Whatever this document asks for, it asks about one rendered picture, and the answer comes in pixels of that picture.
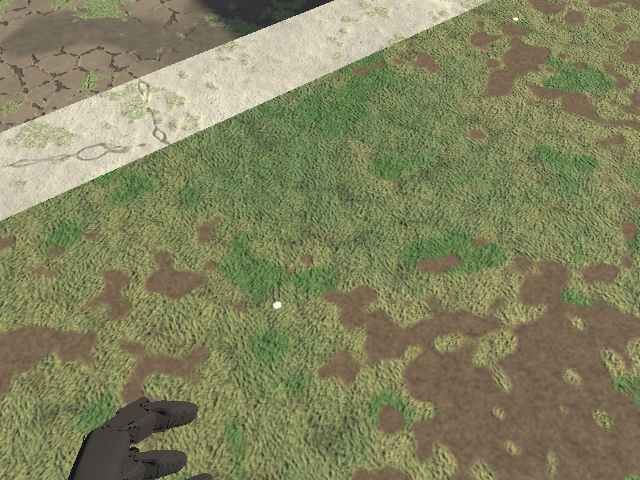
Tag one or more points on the left robot hand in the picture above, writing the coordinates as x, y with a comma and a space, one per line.
105, 453

